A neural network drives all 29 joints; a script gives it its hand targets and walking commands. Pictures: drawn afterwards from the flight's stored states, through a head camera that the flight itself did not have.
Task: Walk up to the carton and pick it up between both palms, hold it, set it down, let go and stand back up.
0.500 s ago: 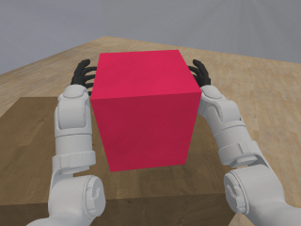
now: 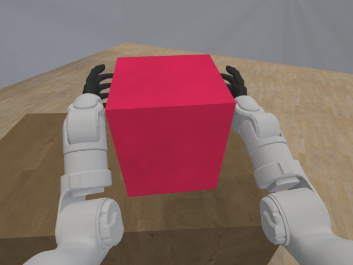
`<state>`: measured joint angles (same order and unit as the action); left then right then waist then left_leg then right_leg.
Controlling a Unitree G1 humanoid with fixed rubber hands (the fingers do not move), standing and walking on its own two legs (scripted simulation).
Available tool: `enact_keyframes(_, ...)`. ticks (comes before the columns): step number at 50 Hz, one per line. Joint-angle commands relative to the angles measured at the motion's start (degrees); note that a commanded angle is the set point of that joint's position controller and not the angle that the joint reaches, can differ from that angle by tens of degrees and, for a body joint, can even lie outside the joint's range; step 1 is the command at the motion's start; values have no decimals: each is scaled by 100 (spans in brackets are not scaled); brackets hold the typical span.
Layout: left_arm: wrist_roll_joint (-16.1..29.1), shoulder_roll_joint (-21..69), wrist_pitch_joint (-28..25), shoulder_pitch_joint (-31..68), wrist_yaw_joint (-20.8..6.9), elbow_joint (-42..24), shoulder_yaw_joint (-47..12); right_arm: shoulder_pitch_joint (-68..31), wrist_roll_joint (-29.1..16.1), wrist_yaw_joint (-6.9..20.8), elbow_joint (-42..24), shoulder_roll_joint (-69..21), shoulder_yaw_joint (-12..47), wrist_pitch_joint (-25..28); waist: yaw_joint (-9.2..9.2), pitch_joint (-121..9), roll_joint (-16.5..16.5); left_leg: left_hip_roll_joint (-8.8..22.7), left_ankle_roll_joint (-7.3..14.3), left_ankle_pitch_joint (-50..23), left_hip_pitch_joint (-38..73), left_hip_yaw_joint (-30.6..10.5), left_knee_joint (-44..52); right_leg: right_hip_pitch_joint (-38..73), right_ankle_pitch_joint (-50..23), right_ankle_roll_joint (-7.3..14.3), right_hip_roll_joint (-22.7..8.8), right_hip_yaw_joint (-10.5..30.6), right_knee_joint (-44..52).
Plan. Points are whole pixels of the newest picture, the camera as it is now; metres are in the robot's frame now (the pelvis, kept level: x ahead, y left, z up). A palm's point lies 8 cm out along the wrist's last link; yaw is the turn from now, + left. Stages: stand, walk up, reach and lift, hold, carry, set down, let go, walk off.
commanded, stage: hold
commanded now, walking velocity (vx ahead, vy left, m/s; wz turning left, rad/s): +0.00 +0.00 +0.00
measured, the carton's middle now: (168, 125) +0.37 +0.01 +0.20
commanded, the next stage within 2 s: none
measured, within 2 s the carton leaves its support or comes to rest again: neither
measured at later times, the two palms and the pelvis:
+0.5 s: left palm (96, 102) +0.37 +0.16 +0.27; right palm (239, 103) +0.36 -0.15 +0.26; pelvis +0.00 +0.00 +0.00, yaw -1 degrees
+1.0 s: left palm (92, 100) +0.37 +0.17 +0.27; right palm (236, 101) +0.36 -0.14 +0.26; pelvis +0.00 +0.00 +0.00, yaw +0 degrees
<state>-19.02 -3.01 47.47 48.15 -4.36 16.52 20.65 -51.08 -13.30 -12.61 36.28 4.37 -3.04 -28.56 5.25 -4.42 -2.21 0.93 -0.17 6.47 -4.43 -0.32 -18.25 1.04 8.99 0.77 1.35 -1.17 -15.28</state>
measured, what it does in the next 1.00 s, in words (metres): stands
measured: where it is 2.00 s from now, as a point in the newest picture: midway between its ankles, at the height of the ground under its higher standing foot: outside the picture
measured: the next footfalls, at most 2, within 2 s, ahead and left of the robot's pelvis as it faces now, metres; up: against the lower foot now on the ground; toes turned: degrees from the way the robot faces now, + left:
none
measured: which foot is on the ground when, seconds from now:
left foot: down 0.00-1.00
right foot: down 0.00-1.00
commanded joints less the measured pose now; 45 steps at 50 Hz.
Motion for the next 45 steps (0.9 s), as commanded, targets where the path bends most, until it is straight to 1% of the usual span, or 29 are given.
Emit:
enact_keyframes(1, 984, 3134, -335, 3443, -807, -440, -2228, -4506, -676, 614, -1589, -2920, 1472, 312, 67, -1612, 358, -244, -14, -431, 756, 227, 108, -132, -585, -223, 159, -101, 216)
enact_keyframes(4, 1049, 3204, -349, 3281, -791, -600, -2369, -4428, -767, 580, -1746, -2926, 1618, 322, 117, -1837, 388, -253, -94, -771, 902, 181, 37, 36, -961, -235, 183, -110, 183)
enact_keyframes(5, 1002, 3186, -309, 3163, -800, -486, -2302, -4509, -760, 572, -1819, -2869, 1594, 319, 94, -1751, 403, -239, -67, -724, 885, 169, 52, -20, -955, -241, 171, -77, 193)
enact_keyframes(6, 938, 3202, -287, 3122, -807, -521, -2279, -4286, -772, 567, -1657, -2840, 1598, 272, 89, -1579, 437, -243, -86, -717, 878, 190, 75, 0, -849, -222, 187, -97, 216)
enact_keyframes(7, 929, 3157, -279, 3127, -835, -572, -2276, -4335, -803, 570, -1784, -2912, 1659, 277, 40, -1674, 351, -245, -69, -754, 919, 198, 51, 53, -919, -228, 182, -78, 214)
enact_keyframes(8, 976, 3245, -287, 3219, -834, -641, -2354, -4316, -820, 558, -1798, -2866, 1630, 278, 112, -1661, 426, -227, -91, -745, 898, 185, 78, 32, -874, -211, 189, -83, 199)
enact_keyframes(9, 981, 3205, -283, 3210, -814, -720, -2352, -4360, -860, 570, -1863, -2948, 1716, 292, 39, -1746, 364, -239, -72, -765, 866, 206, 61, 54, -880, -211, 187, -65, 202)
enact_keyframes(11, 1050, 3297, -289, 3313, -789, -671, -2454, -4499, -832, 592, -1931, -2835, 1587, 297, 116, -1644, 458, -220, -128, -660, 776, 176, 64, -47, -699, -180, 221, -93, 199)
enact_keyframes(12, 1027, 3292, -301, 3353, -765, -857, -2471, -4356, -852, 592, -1931, -2961, 1628, 304, 79, -1731, 525, -234, -137, -779, 867, 184, 47, -17, -831, -186, 207, -97, 177)
enact_keyframes(13, 1083, 3319, -291, 3242, -752, -778, -2494, -4439, -870, 603, -2012, -2921, 1652, 307, 75, -1670, 437, -228, -128, -787, 817, 180, 56, -21, -828, -180, 231, -94, 188)
enact_keyframes(15, 1127, 3372, -319, 3345, -709, -961, -2591, -4327, -867, 623, -1957, -2887, 1690, 296, 130, -1857, 465, -188, -173, -880, 936, 135, 42, 39, -890, -167, 260, -98, 166)
enact_keyframes(16, 1105, 3315, -287, 3221, -718, -949, -2581, -4182, -847, 619, -1904, -2789, 1647, 265, 149, -1800, 496, -207, -191, -967, 926, 137, 26, 54, -1003, -168, 251, -99, 135)
enact_keyframes(18, 1061, 3322, -255, 3174, -714, -868, -2611, -4279, -892, 638, -2001, -2745, 1688, 262, 117, -1756, 539, -181, -211, -927, 932, 135, 50, 7, -899, -161, 266, -81, 173)
enact_keyframes(19, 1018, 3256, -217, 3009, -709, -831, -2485, -4210, -868, 635, -2056, -2787, 1709, 237, 82, -1667, 483, -195, -150, -900, 903, 151, 58, 2, -921, -170, 234, -56, 185)
enact_keyframes(21, 935, 3167, -182, 2976, -745, -728, -2359, -4202, -800, 628, -1861, -2698, 1618, 214, 59, -1530, 454, -200, -124, -684, 806, 169, 123, 24, -731, -167, 219, -78, 223)
enact_keyframes(22, 868, 3134, -181, 3015, -765, -726, -2290, -4210, -835, 633, -1864, -2788, 1646, 211, -10, -1455, 410, -212, -104, -669, 796, 206, 122, 10, -748, -173, 205, -67, 209)
enact_keyframes(25, 875, 3095, -188, 3117, -788, -681, -2192, -4379, -808, 663, -1860, -2814, 1643, 214, -53, -1513, 311, -221, -43, -504, 748, 235, 147, -57, -622, -206, 187, -69, 213)
enact_keyframes(27, 999, 3154, -240, 3282, -784, -828, -2352, -4389, -800, 656, -1954, -2918, 1652, 253, 6, -1653, 328, -244, -34, -530, 752, 224, 115, -39, -717, -213, 190, -79, 190)
enact_keyframes(29, 1029, 3214, -282, 3391, -765, -724, -2376, -4507, -791, 637, -1905, -2964, 1678, 272, -1, -1730, 336, -246, -51, -539, 781, 224, 99, -104, -709, -216, 201, -72, 206)
enact_keyframes(30, 1064, 3204, -288, 3246, -743, -818, -2421, -4460, -809, 636, -2011, -2979, 1742, 273, 8, -1817, 302, -249, -43, -663, 828, 193, 80, -42, -809, -229, 211, -78, 195)
enact_keyframes(32, 1032, 3181, -276, 3248, -737, -683, -2325, -4488, -754, 622, -1966, -2996, 1725, 271, -34, -1735, 253, -244, -3, -516, 847, 225, 106, -106, -765, -231, 169, -71, 220)
enact_keyframes(37, 992, 3119, -286, 3215, -778, -670, -2306, -4273, -714, 590, -1758, -2969, 1627, 255, 37, -1643, 315, -263, 1, -448, 791, 219, 99, -80, -683, -244, 150, -64, 223)
enact_keyframes(39, 949, 3035, -270, 3249, -833, -501, -2146, -4344, -652, 586, -1693, -2939, 1535, 242, 48, -1531, 195, -264, 41, -290, 755, 254, 131, -109, -527, -242, 116, -50, 273)
enact_keyframes(40, 921, 3031, -277, 3263, -845, -480, -2147, -4407, -652, 589, -1663, -2917, 1551, 250, 28, -1558, 228, -247, 40, -283, 738, 257, 125, -93, -466, -235, 144, -71, 250)
enact_keyframes(41, 913, 3029, -262, 3264, -859, -320, -2149, -4463, -620, 577, -1671, -2900, 1465, 252, 105, -1437, 336, -262, 33, -118, 701, 247, 158, -232, -418, -238, 87, -51, 267)
enact_keyframes(42, 850, 3031, -254, 3244, -871, -326, -2102, -4443, -573, 600, -1509, -2839, 1371, 237, 86, -1387, 277, -246, 34, -72, 679, 247, 197, -207, -221, -219, 132, -57, 296)
enact_keyframes(43, 894, 3030, -277, 3304, -880, -379, -2121, -4461, -578, 603, -1624, -2902, 1405, 267, 68, -1455, 297, -253, 31, -146, 662, 271, 172, -174, -281, -220, 116, -77, 283)
enact_keyframes(44, 999, 3099, -320, 3441, -868, -448, -2289, -4481, -585, 605, -1646, -2930, 1367, 276, 153, -1535, 334, -240, -5, -172, 670, 247, 140, -203, -328, -198, 128, -79, 261)
enact_keyframes(45, 977, 3177, -321, 3348, -855, -437, -2288, -4487, -629, 593, -1672, -2947, 1465, 284, 88, -1552, 361, -247, -6, -319, 687, 246, 137, -110, -508, -213, 133, -75, 237)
